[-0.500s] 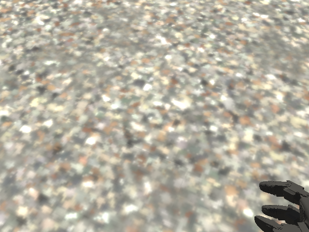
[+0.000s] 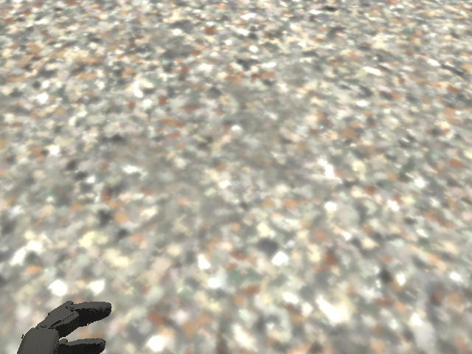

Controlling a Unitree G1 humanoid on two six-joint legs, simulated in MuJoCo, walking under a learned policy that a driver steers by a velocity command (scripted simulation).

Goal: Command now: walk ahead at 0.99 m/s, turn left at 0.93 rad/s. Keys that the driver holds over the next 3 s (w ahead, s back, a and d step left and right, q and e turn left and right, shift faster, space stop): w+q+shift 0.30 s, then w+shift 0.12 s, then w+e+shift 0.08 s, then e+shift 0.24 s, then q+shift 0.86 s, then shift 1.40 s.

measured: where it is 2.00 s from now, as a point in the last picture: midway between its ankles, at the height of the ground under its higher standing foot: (137, 261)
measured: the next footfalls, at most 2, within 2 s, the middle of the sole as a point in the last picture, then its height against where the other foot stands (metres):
left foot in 0.40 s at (174, 345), level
right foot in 0.82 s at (171, 224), level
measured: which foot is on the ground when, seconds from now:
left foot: up 0.00-0.38, down 0.40-0.84, up 0.86-1.00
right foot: down 0.00-0.40, up 0.42-0.80, down 0.82-1.00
